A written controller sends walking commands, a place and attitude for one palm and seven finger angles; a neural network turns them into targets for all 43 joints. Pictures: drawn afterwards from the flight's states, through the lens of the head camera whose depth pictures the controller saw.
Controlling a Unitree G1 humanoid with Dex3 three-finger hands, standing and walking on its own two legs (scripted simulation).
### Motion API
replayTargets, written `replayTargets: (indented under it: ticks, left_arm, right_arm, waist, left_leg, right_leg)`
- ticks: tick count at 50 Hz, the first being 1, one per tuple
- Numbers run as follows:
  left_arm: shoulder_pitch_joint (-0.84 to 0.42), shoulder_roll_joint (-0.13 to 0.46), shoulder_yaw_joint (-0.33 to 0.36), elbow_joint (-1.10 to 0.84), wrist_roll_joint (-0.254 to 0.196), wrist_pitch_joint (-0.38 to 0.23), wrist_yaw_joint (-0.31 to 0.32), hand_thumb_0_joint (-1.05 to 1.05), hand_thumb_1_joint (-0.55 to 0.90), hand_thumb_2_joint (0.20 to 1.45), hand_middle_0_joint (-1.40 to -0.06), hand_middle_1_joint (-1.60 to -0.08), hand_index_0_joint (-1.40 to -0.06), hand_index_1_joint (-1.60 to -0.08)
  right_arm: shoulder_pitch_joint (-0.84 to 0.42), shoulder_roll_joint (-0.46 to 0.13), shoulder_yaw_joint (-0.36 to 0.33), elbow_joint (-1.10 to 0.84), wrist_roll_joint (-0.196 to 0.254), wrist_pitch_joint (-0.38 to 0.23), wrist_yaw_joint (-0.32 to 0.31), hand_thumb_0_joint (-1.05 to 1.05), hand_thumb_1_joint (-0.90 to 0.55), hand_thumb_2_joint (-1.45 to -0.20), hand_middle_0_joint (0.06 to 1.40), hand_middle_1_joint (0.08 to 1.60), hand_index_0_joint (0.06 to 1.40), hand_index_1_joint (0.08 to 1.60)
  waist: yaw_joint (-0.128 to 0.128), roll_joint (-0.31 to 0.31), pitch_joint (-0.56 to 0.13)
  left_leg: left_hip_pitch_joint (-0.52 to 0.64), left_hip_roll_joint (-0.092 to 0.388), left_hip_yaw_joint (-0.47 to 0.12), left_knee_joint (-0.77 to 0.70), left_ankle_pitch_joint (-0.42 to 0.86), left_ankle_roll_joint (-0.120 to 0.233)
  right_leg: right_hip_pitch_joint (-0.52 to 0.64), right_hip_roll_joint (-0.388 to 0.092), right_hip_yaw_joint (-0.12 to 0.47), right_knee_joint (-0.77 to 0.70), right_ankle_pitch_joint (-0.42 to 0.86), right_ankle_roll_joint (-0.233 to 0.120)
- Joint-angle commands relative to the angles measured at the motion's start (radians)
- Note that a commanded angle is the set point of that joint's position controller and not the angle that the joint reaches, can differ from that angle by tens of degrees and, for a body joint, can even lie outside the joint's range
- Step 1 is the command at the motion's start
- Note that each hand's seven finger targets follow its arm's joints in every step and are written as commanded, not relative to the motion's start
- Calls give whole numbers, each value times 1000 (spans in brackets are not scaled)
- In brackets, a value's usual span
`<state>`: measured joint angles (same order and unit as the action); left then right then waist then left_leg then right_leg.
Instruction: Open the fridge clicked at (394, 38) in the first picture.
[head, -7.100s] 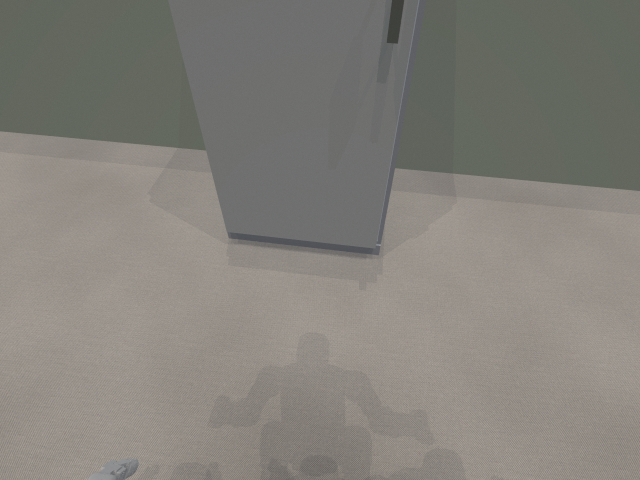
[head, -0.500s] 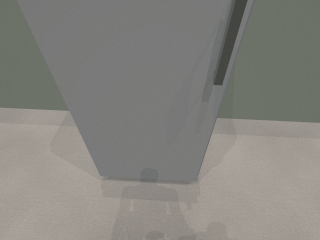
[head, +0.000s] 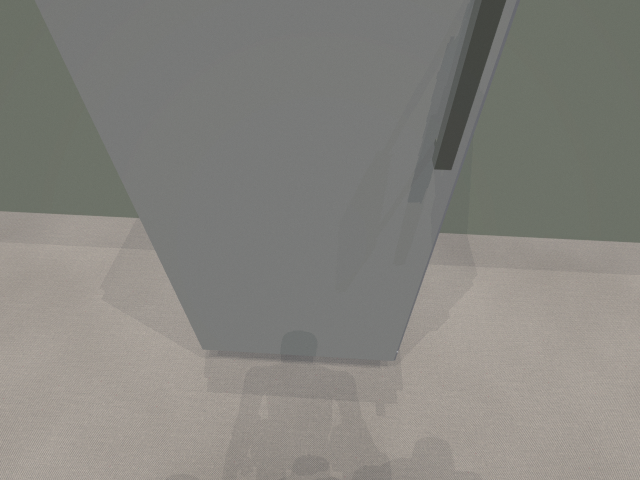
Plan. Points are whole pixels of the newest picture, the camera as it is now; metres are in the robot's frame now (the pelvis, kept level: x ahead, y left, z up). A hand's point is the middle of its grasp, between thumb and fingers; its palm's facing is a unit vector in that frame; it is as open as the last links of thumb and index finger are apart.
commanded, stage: look again from close up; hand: right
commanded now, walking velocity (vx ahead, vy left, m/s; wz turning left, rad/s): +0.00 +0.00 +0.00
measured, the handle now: (460, 81) +0.56 -0.15 +0.24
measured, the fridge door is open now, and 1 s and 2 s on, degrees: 0 0 0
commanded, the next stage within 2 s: shuffle to correct the standing spot in 0.48 s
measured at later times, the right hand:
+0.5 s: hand out of the picture +0.00 -0.16 -0.18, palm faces +0.05 +0.99 -0.15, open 7.4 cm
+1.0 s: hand out of the picture +0.01 -0.17 -0.19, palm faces +0.08 +0.99 -0.13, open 7.4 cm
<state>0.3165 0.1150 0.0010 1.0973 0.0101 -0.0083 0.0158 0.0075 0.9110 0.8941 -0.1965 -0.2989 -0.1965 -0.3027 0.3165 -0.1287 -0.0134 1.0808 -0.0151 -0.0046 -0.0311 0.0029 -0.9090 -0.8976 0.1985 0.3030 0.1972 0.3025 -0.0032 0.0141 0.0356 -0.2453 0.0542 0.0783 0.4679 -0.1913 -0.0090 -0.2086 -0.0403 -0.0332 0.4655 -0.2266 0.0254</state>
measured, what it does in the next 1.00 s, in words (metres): shifts its weight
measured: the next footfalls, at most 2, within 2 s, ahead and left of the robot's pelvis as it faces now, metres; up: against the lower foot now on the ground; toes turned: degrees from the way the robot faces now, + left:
right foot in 1.24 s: +0.12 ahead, -0.10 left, +0.00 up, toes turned -6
left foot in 1.48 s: +0.18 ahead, +0.12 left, +0.00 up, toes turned +2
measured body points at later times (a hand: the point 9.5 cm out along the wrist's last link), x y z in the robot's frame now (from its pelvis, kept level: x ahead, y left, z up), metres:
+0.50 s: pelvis +0.01 +0.00 +0.00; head +0.01 -0.01 +0.45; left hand -0.01 +0.21 -0.16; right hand -0.01 -0.21 -0.17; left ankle +0.04 +0.13 -0.74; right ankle +0.02 -0.13 -0.74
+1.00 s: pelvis +0.07 -0.01 -0.01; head +0.08 -0.03 +0.44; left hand +0.02 +0.20 -0.16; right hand +0.01 -0.22 -0.18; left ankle +0.04 +0.12 -0.74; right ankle +0.02 -0.13 -0.74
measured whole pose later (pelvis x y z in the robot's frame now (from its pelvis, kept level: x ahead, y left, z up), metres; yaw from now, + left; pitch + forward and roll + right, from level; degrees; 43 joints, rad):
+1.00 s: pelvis +0.07 -0.01 -0.01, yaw +1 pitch +0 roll +0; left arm 0.40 0.09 0.01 1.10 0.02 -0.03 0.01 0.01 0.91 0.89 -0.20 -0.30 -0.20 -0.30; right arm 0.41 -0.13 -0.05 1.10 -0.02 -0.02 -0.01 0.00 -0.91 -0.90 0.20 0.30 0.20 0.30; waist -0.01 0.04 0.01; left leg -0.24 0.06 0.06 0.61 -0.36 -0.01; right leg -0.19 -0.04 -0.04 0.60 -0.40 0.01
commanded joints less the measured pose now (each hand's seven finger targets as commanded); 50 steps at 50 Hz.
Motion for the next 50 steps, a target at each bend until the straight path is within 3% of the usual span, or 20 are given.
replayTargets:
  ticks: [1,14,24,29,31,34,38,43,45,48,50]
  left_arm:
    - [66,84,16,-23,4,-13,10,0,900,900,-200,-300,-200,-300]
    - [70,74,16,-13,6,-9,9,0,900,900,-200,-300,-200,-300]
    - [63,78,16,-14,5,-15,12,0,900,900,-200,-300,-200,-300]
    - [67,80,16,-14,5,-14,12,0,900,900,-200,-300,-200,-300]
    - [83,76,15,-6,9,-12,11,0,900,900,-200,-300,-200,-300]
    - [93,79,22,-10,16,-2,6,0,900,900,-200,-300,-200,-300]
    - [97,74,26,-25,18,-2,4,0,900,900,-200,-300,-200,-300]
    - [118,62,27,-33,15,-15,2,0,900,900,-200,-300,-200,-300]
    - [133,59,26,-34,13,-23,2,0,900,900,-200,-300,-200,-300]
    - [171,85,30,-14,10,-41,8,0,900,900,-200,-300,-200,-300]
    - [201,115,38,8,10,-43,17,0,900,900,-200,-300,-200,-300]
  right_arm:
    - [67,-88,-19,-25,-3,-16,-5,0,-900,-900,200,300,200,300]
    - [67,-91,-20,-23,-3,-15,-4,0,-900,-900,200,300,200,300]
    - [76,-83,-19,-17,-2,-17,-4,0,-900,-900,200,300,200,300]
    - [74,-81,-17,-14,-3,-16,-3,0,-900,-900,200,300,200,300]
    - [87,-76,-17,-8,-6,-17,-3,0,-900,-900,200,300,200,300]
    - [94,-84,-27,-14,-11,-8,4,0,-900,-900,200,300,200,300]
    - [121,-84,-38,-21,-12,-9,10,0,-900,-900,200,300,200,300]
    - [146,-90,-47,-22,-10,-20,15,0,-900,-900,200,300,200,300]
    - [149,-86,-49,-18,-10,-25,16,0,-900,-900,200,300,200,300]
    - [140,-62,-47,-17,-10,-34,18,0,-900,-900,200,300,200,300]
    - [113,-33,-40,-29,-13,-37,20,0,-900,-900,200,300,200,300]
  waist:
    - [-7,-6,48]
    - [-6,-9,68]
    - [-11,-34,46]
    - [-9,-16,54]
    - [-7,-6,38]
    - [-11,-2,85]
    - [-16,7,135]
    - [-13,23,136]
    - [-5,4,130]
    - [8,-95,78]
    - [19,-182,77]
  left_leg:
    - [27,64,-79,-112,-64,29]
    - [8,65,-84,-128,-112,31]
    - [29,60,-76,-111,-54,30]
    - [30,61,-78,-113,-60,28]
    - [34,59,-75,-112,-139,31]
    - [-17,52,-89,-110,-334,40]
    - [-55,57,-111,-104,-395,59]
    - [-51,76,-127,-89,-382,82]
    - [-42,69,-112,-59,-315,86]
    - [-51,26,-17,81,-130,64]
    - [-118,-18,56,198,-87,43]
  right_leg:
    - [-88,-44,51,-111,-10,-29]
    - [-91,-38,40,-106,-33,-26]
    - [-78,-48,50,-112,-6,-29]
    - [-83,-49,51,-118,-17,-31]
    - [-71,-44,42,-113,-92,-31]
    - [-121,-37,48,-115,-276,-42]
    - [-157,-31,43,-78,-311,-56]
    - [-154,-21,21,-10,-251,-61]
    - [-133,-29,21,0,-185,-67]
    - [-32,-94,83,-33,-8,-92]
    - [49,-169,156,-69,177,-137]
